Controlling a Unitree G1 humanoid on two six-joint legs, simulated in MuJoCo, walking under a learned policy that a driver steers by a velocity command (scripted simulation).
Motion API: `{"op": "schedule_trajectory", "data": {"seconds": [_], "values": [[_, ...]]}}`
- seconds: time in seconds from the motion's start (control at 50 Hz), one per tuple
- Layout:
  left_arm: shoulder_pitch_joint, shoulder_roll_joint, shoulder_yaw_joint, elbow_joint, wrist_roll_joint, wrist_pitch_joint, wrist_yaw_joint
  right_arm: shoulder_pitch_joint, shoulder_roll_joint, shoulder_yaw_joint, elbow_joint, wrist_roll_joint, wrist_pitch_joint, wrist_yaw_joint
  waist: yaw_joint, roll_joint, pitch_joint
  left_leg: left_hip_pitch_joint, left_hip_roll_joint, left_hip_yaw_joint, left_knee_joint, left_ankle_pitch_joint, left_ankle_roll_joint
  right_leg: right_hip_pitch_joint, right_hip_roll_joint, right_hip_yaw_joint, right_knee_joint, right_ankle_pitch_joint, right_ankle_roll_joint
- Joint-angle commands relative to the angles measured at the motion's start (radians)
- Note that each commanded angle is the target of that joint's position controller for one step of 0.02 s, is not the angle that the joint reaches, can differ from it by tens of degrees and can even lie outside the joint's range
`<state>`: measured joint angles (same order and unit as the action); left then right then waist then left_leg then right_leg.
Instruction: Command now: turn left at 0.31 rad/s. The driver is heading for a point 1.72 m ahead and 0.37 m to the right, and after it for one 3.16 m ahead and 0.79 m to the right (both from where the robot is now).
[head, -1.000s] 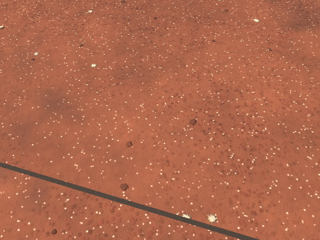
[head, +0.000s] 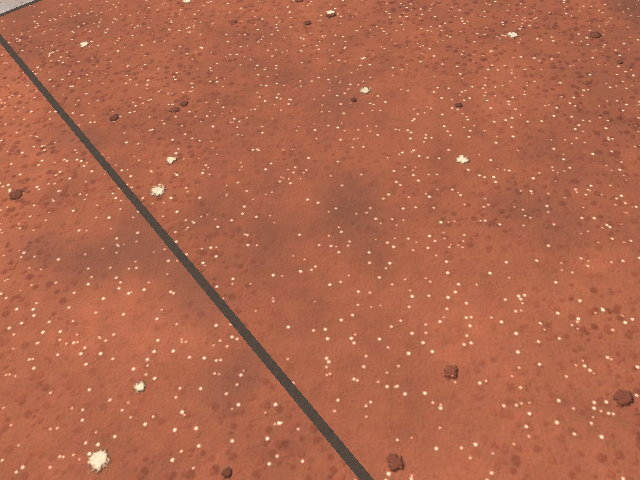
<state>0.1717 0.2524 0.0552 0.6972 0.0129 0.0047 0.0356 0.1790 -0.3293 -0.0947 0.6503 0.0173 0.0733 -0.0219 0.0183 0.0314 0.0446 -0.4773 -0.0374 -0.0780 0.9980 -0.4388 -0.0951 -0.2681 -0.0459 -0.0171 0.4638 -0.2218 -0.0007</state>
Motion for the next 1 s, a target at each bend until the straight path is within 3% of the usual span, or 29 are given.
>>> {"op": "schedule_trajectory", "data": {"seconds": [0.02, 0.08, 0.1, 0.12, 0.14, 0.16, 0.18, 0.2, 0.22, 0.26, 0.28, 0.32, 0.48, 0.72, 1.0], "values": [[-0.016, 0.195, 0.052, -0.049, -0.010, -0.002, -0.004, -0.048, -0.024, 0.008, -0.095, -0.005, -0.019, 0.008, 0.019, -0.242, -0.139, 0.055, 0.018, 0.062, -0.189, -0.013, 0.005, 0.167, -0.212, 0.158, -0.089, 0.460, -0.221], [-0.019, 0.198, 0.049, -0.030, -0.030, 0.001, -0.013, -0.001, -0.032, 0.004, -0.069, -0.005, -0.019, 0.016, -0.002, -0.237, -0.128, 0.182, 0.009, 0.100, -0.445, 0.122, 0.042, 0.142, -0.208, 0.160, -0.054, 0.419, -0.208], [-0.018, 0.186, 0.043, -0.021, -0.039, 0.001, -0.014, 0.033, -0.026, 0.005, -0.050, -0.008, -0.022, 0.020, -0.023, -0.222, -0.120, 0.267, -0.001, 0.116, -0.599, 0.247, 0.069, 0.105, -0.191, 0.146, -0.033, 0.385, -0.180], [0.033, 0.162, 0.033, 0.003, -0.038, -0.006, -0.016, 0.036, -0.048, 0.003, -0.051, -0.014, -0.023, 0.018, -0.019, -0.181, -0.124, 0.375, 0.027, 0.066, -0.677, 0.356, 0.100, 0.039, -0.168, 0.129, -0.014, 0.293, -0.119], [0.058, 0.109, 0.014, -0.001, -0.001, -0.017, -0.024, 0.056, -0.109, -0.005, -0.061, -0.022, -0.023, 0.008, 0.007, -0.004, -0.181, 0.515, 0.190, -0.128, -0.661, 0.590, 0.146, -0.065, -0.094, 0.053, 0.119, 0.072, -0.030], [0.058, 0.060, -0.003, -0.019, 0.017, -0.027, -0.028, -0.014, -0.125, 0.000, -0.063, -0.041, -0.025, 0.009, 0.048, 0.203, -0.158, 0.414, 0.318, -0.231, -0.628, 0.656, 0.273, -0.118, -0.021, -0.004, 0.109, -0.200, 0.036], [-0.013, 0.114, 0.006, -0.018, 0.017, -0.024, -0.020, -0.047, -0.054, 0.015, -0.075, -0.047, -0.039, 0.015, -0.005, 0.146, -0.135, 0.344, 0.294, -0.223, -0.650, 0.521, 0.314, -0.073, -0.028, 0.024, 0.139, -0.223, 0.063], [-0.031, 0.122, 0.010, -0.015, 0.008, -0.023, -0.019, -0.064, -0.026, 0.027, -0.060, -0.052, -0.051, 0.018, 0.005, 0.132, -0.116, 0.329, 0.249, -0.187, -0.651, 0.441, 0.283, -0.053, -0.025, 0.027, 0.102, -0.149, 0.062], [-0.030, 0.112, 0.007, 0.000, 0.009, -0.021, -0.016, -0.074, -0.037, 0.024, -0.052, -0.047, -0.059, 0.017, 0.006, 0.128, -0.111, 0.323, 0.203, -0.149, -0.642, 0.375, 0.243, -0.021, -0.020, 0.024, 0.052, -0.052, 0.063], [-0.012, 0.133, 0.008, 0.011, 0.013, -0.015, -0.015, -0.068, -0.036, 0.028, -0.037, -0.037, -0.070, 0.016, 0.008, 0.133, -0.083, 0.286, 0.171, -0.127, -0.640, 0.345, 0.199, 0.038, -0.034, 0.044, -0.009, 0.091, 0.065], [0.007, 0.145, 0.010, 0.026, 0.009, -0.017, -0.018, -0.050, -0.023, 0.033, -0.032, -0.039, -0.070, 0.016, 0.003, 0.096, -0.073, 0.263, 0.152, -0.113, -0.647, 0.299, 0.182, 0.058, -0.033, 0.038, -0.009, 0.092, 0.059], [0.008, 0.134, 0.009, 0.049, 0.005, -0.020, -0.022, -0.033, -0.018, 0.038, -0.018, -0.040, -0.069, 0.018, -0.003, 0.034, -0.045, 0.258, 0.130, -0.099, -0.638, 0.265, 0.166, 0.061, -0.028, 0.031, -0.021, 0.085, 0.051], [0.028, 0.127, 0.008, 0.126, 0.001, -0.026, -0.008, -0.032, -0.013, 0.036, 0.027, -0.032, -0.068, 0.012, 0.000, -0.016, -0.053, 0.285, 0.106, -0.071, -0.620, 0.359, 0.167, 0.090, -0.031, 0.032, -0.047, 0.120, 0.064], [0.037, 0.128, 0.008, 0.229, -0.006, -0.017, 0.007, 0.005, -0.014, 0.032, 0.147, -0.025, -0.072, 0.004, 0.001, -0.018, -0.047, 0.293, 0.079, -0.032, -0.616, 0.407, 0.152, 0.115, -0.027, 0.023, -0.054, 0.135, 0.056], [0.052, 0.105, 0.003, 0.325, -0.010, -0.009, 0.016, 0.039, -0.012, 0.042, 0.275, -0.020, -0.073, -0.007, -0.003, -0.026, -0.021, 0.288, 0.061, -0.004, -0.620, 0.383, 0.140, 0.108, -0.013, 0.011, -0.066, 0.121, 0.047]]}}
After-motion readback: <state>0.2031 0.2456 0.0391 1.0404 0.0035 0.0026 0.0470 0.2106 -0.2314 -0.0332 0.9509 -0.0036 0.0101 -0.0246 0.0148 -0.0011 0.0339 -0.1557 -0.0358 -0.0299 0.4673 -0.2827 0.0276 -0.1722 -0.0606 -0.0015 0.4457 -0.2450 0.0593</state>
